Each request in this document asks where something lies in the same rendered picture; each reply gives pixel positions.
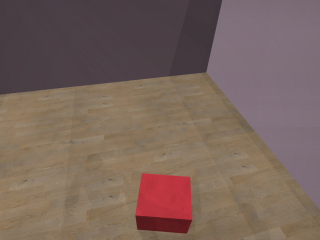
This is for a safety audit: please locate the carton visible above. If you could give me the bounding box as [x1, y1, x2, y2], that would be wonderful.
[135, 173, 193, 234]

